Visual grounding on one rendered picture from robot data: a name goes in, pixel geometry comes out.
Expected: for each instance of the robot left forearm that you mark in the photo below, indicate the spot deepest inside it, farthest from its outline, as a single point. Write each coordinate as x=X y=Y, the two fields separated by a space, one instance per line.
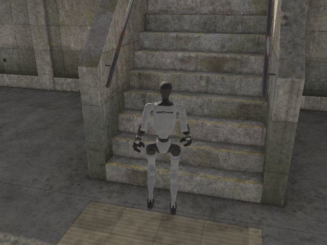
x=139 y=135

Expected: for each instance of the right robot hand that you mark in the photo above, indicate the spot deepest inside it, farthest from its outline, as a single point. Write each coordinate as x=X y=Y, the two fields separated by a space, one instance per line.
x=188 y=142

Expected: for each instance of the robot right upper arm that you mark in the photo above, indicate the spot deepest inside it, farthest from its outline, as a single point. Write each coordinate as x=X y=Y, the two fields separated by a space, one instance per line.
x=183 y=119

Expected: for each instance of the left robot hand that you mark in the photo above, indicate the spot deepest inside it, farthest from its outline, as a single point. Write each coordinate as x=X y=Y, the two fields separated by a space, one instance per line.
x=139 y=145

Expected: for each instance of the robot left upper arm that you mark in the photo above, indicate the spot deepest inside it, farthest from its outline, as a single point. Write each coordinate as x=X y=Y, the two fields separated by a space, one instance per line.
x=145 y=117

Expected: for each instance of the left robot shin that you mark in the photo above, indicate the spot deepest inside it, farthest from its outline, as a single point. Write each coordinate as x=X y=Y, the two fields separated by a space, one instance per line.
x=150 y=182

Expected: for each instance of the robot right thigh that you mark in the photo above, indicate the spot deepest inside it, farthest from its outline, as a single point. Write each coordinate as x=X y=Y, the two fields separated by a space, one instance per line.
x=175 y=156

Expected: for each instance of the robot right forearm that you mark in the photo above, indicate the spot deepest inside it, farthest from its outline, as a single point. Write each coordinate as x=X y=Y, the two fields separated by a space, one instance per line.
x=187 y=134

